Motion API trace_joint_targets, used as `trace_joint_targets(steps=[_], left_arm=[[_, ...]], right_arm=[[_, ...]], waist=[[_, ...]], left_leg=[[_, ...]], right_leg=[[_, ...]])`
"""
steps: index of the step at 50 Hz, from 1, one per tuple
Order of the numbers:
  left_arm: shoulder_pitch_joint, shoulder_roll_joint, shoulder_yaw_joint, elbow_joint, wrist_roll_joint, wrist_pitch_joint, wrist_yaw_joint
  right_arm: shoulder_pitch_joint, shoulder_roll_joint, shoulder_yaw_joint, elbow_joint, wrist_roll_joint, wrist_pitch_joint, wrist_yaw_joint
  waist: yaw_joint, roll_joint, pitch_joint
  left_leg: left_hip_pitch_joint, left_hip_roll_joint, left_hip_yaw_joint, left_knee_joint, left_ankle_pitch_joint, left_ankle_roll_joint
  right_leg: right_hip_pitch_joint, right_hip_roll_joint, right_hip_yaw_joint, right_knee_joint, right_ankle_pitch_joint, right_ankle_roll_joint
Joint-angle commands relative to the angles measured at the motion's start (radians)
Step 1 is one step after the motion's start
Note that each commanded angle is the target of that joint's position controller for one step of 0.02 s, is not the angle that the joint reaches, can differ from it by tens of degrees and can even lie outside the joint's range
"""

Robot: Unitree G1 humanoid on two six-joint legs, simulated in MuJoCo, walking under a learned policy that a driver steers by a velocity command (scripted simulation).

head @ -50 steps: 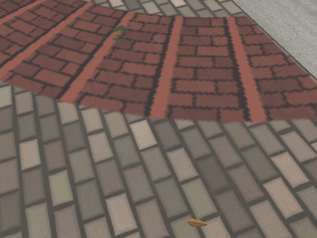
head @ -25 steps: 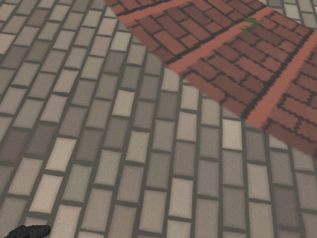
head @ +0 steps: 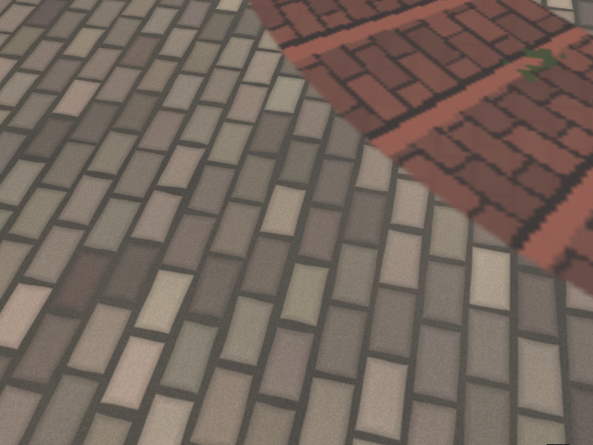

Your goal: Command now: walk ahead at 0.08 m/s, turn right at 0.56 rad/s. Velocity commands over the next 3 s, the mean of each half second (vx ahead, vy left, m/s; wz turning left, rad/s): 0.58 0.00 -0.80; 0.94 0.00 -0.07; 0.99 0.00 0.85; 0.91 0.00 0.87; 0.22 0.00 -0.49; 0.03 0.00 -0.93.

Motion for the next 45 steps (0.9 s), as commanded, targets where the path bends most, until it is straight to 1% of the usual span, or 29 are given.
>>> trace_joint_targets(steps=[1, 2, 3, 4, 5, 6, 7, 8, 11, 15, 21, 22, 24, 25, 26, 27, 28, 29, 30, 31, 32, 33, 34, 35, 36, 38, 40, 42, 45], left_arm=[[-0.086, 0.186, 0.060, -0.098, -0.024, 0.009, 0.026], [-0.085, 0.142, 0.047, -0.110, -0.020, 0.013, 0.030], [-0.093, 0.086, 0.030, -0.142, -0.017, 0.001, 0.024], [-0.116, 0.124, 0.035, -0.163, -0.009, -0.021, 0.018], [-0.108, 0.160, 0.043, -0.149, -0.006, -0.031, 0.008], [-0.068, 0.163, 0.047, -0.121, 0.002, -0.035, 0.001], [-0.047, 0.151, 0.045, -0.108, 0.009, -0.040, -0.006], [-0.047, 0.128, 0.036, -0.107, 0.007, -0.045, -0.016], [-0.081, 0.109, 0.023, -0.137, -0.006, -0.059, -0.034], [-0.123, 0.104, 0.012, -0.170, -0.011, -0.060, -0.045], [-0.266, 0.047, -0.030, -0.220, -0.015, -0.072, -0.094], [-0.284, 0.040, -0.036, -0.229, -0.019, -0.075, -0.103], [-0.262, 0.062, -0.030, -0.233, -0.018, -0.075, -0.107], [-0.210, 0.094, -0.015, -0.230, -0.019, -0.071, -0.102], [-0.069, 0.150, 0.012, -0.205, -0.026, -0.067, -0.097], [0.166, 0.239, 0.060, -0.147, -0.030, -0.055, -0.087], [0.331, 0.303, 0.093, -0.080, -0.036, -0.033, -0.063], [0.247, 0.385, 0.092, -0.108, -0.025, -0.046, -0.051], [0.301, 0.270, 0.062, -0.128, 0.002, -0.068, -0.052], [0.312, 0.213, 0.047, -0.081, 0.022, -0.087, -0.055], [0.249, 0.203, 0.037, -0.073, 0.026, -0.105, -0.057], [0.149, 0.152, 0.020, -0.081, 0.037, -0.116, -0.057], [0.083, 0.111, 0.003, -0.090, 0.056, -0.122, -0.056], [0.060, 0.083, -0.004, -0.083, 0.055, -0.128, -0.057], [0.060, 0.066, -0.009, -0.066, 0.044, -0.136, -0.058], [0.082, 0.078, -0.007, -0.034, 0.039, -0.156, -0.055], [0.106, 0.080, -0.008, -0.020, 0.046, -0.170, -0.045], [0.134, 0.085, -0.012, -0.005, 0.051, -0.180, -0.029], [0.187, 0.118, -0.013, 0.030, 0.046, -0.184, -0.004]], right_arm=[[0.127, -0.100, -0.044, -0.018, 0.007, -0.035, 0.010], [0.182, -0.145, -0.058, -0.002, 0.004, -0.035, 0.007], [0.219, -0.232, -0.078, 0.004, -0.019, -0.034, 0.010], [0.167, -0.228, -0.074, -0.010, -0.051, -0.053, 0.016], [0.100, -0.169, -0.056, -0.032, -0.043, -0.070, 0.006], [0.081, -0.142, -0.048, -0.035, -0.024, -0.082, -0.004], [0.098, -0.130, -0.043, -0.028, -0.013, -0.090, -0.010], [0.133, -0.122, -0.035, -0.017, -0.013, -0.097, -0.011], [0.218, -0.126, -0.031, 0.004, -0.030, -0.115, 0.000], [0.266, -0.140, -0.029, 0.029, -0.040, -0.118, 0.012], [0.324, -0.160, -0.029, 0.087, -0.030, -0.104, 0.016], [0.326, -0.168, -0.030, 0.096, -0.029, -0.098, 0.016], [0.299, -0.219, -0.038, 0.097, -0.028, -0.087, 0.013], [0.307, -0.252, -0.044, 0.103, -0.027, -0.081, 0.008], [0.300, -0.282, -0.051, 0.103, -0.028, -0.074, 0.005], [0.267, -0.292, -0.053, 0.086, -0.018, -0.079, 0.004], [0.289, -0.219, -0.032, 0.063, -0.023, -0.101, 0.002], [0.362, -0.060, 0.023, -0.022, -0.025, -0.144, 0.012], [0.249, -0.172, 0.011, -0.040, 0.009, -0.192, 0.019], [0.155, -0.179, 0.005, -0.057, 0.057, -0.197, 0.016], [0.146, -0.143, 0.019, -0.059, 0.055, -0.193, 0.007], [0.166, -0.130, 0.019, -0.032, 0.032, -0.179, 0.004], [0.238, -0.122, 0.015, 0.002, 0.033, -0.152, 0.013], [0.269, -0.117, 0.014, 0.025, 0.032, -0.123, 0.020], [0.275, -0.105, 0.014, 0.040, 0.030, -0.099, 0.024], [0.212, -0.072, 0.023, 0.030, 0.023, -0.071, 0.024], [0.117, -0.073, 0.024, 0.005, 0.019, -0.078, 0.026], [0.049, -0.073, 0.024, -0.007, 0.019, -0.099, 0.039], [-0.028, -0.046, 0.031, -0.025, 0.025, -0.125, 0.076]], waist=[[-0.090, -0.162, -0.224], [-0.104, -0.069, -0.235], [-0.114, 0.209, -0.178], [-0.106, 0.232, -0.080], [-0.080, 0.183, -0.033], [-0.069, 0.151, -0.028], [-0.073, 0.138, -0.035], [-0.089, 0.129, -0.024], [-0.121, 0.115, 0.012], [-0.132, 0.104, 0.081], [-0.162, 0.058, 0.173], [-0.157, 0.054, 0.178], [-0.100, 0.104, 0.111], [-0.051, 0.153, 0.043], [0.039, 0.189, -0.053], [0.167, 0.182, -0.182], [0.195, 0.053, -0.234], [0.031, -0.292, -0.365], [0.129, -0.126, -0.522], [0.125, -0.060, -0.336], [0.058, 0.043, -0.197], [0.001, 0.070, -0.143], [-0.057, 0.019, -0.095], [-0.076, -0.030, -0.068], [-0.085, -0.035, -0.038], [-0.075, -0.035, 0.034], [-0.039, -0.034, 0.082], [-0.008, -0.024, 0.080], [0.019, -0.007, 0.078]], left_leg=[[0.127, -0.005, 0.042, -0.251, 0.174, 0.051], [0.339, 0.139, -0.059, -0.287, 0.130, 0.115], [0.411, 0.352, -0.364, -0.360, -0.196, 0.240], [0.311, 0.474, -0.497, -0.418, -0.311, 0.300], [0.294, 0.435, -0.411, -0.419, -0.279, 0.272], [0.316, 0.385, -0.319, -0.419, -0.214, 0.229], [0.352, 0.362, -0.255, -0.411, -0.148, 0.205], [0.352, 0.344, -0.187, -0.412, -0.078, 0.195], [0.320, 0.319, -0.055, -0.429, 0.011, 0.195], [0.288, 0.328, 0.071, -0.457, 0.108, 0.204], [0.330, 0.350, 0.275, -0.486, 0.294, 0.180], [0.347, 0.350, 0.310, -0.472, 0.392, 0.173], [0.338, 0.335, 0.385, -0.359, 0.993, 0.158], [0.358, 0.347, 0.395, -0.246, 1.328, 0.157], [0.330, 0.359, 0.401, -0.047, 1.520, 0.156], [0.182, 0.350, 0.392, 0.211, 1.514, 0.142], [-0.141, 0.263, 0.350, 0.544, 0.815, 0.097], [-0.526, 0.044, 0.214, 0.973, -0.092, 0.056], [-0.564, 0.076, -0.031, 0.994, 0.000, 0.101], [-0.607, 0.111, -0.005, 0.957, 0.067, 0.120], [-0.566, 0.160, 0.011, 0.876, 0.104, 0.126], [-0.497, 0.211, 0.015, 0.817, 0.138, 0.128], [-0.431, 0.250, 0.010, 0.796, 0.187, 0.131], [-0.398, 0.269, 0.019, 0.780, 0.206, 0.126], [-0.394, 0.279, 0.029, 0.757, 0.217, 0.118], [-0.451, 0.262, 0.037, 0.694, 0.310, 0.102], [-0.474, 0.209, 0.043, 0.527, 0.455, 0.095], [-0.435, 0.166, 0.108, 0.346, 0.621, 0.096], [-0.393, 0.111, 0.176, 0.143, 0.758, 0.125]], right_leg=[[0.124, -0.154, 0.284, -0.077, 0.045, -0.133], [-0.119, -0.088, 0.214, 0.015, -0.301, -0.075], [-0.422, 0.054, -0.016, 0.253, -0.419, -0.029], [-0.536, -0.049, -0.019, 0.425, -0.337, -0.020], [-0.563, -0.089, -0.035, 0.508, -0.245, -0.016], [-0.577, -0.098, -0.053, 0.556, -0.178, 0.001], [-0.604, -0.115, -0.066, 0.617, -0.124, 0.015], [-0.629, -0.131, -0.084, 0.681, -0.079, 0.022], [-0.682, -0.160, -0.116, 0.767, 0.026, 0.035], [-0.717, -0.180, -0.115, 0.720, 0.121, 0.053], [-0.667, -0.204, -0.245, 0.478, 0.155, -0.017], [-0.636, -0.194, -0.277, 0.429, 0.127, -0.041], [-0.416, -0.106, -0.379, 0.354, 0.051, -0.095], [-0.298, -0.046, -0.417, 0.365, -0.005, -0.119], [-0.099, 0.007, -0.428, 0.367, -0.060, -0.150], [0.261, 0.039, -0.392, 0.294, -0.021, -0.202], [0.635, -0.020, -0.201, 0.241, -0.031, -0.228], [0.869, -0.315, 0.499, -0.006, -0.435, -0.434], [0.872, -0.366, 0.718, -0.179, -0.664, -0.409], [0.720, -0.370, 0.619, -0.237, -0.571, -0.341], [0.510, -0.356, 0.492, -0.240, -0.409, -0.316], [0.345, -0.316, 0.350, -0.217, -0.284, -0.295], [0.214, -0.271, 0.224, -0.223, -0.216, -0.277], [0.125, -0.252, 0.150, -0.245, -0.159, -0.271], [0.068, -0.233, 0.070, -0.261, -0.091, -0.255], [-0.001, -0.196, -0.084, -0.303, 0.034, -0.201], [-0.009, -0.144, -0.223, -0.338, 0.195, -0.133], [0.025, -0.126, -0.300, -0.365, 0.294, -0.078], [0.164, -0.161, -0.349, -0.391, 0.465, -0.012]])
Next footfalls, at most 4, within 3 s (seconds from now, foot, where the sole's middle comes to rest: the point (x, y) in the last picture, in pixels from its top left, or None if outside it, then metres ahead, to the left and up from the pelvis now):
0.04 left None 0.02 0.12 -0.78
0.56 right None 0.32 -0.28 -0.78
1.04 left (496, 308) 0.78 -0.42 -0.78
1.46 right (588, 216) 1.07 -0.72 -0.78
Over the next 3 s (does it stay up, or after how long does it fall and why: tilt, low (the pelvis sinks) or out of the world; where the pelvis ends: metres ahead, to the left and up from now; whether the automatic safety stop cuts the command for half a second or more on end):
stays up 1.59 -0.42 0.00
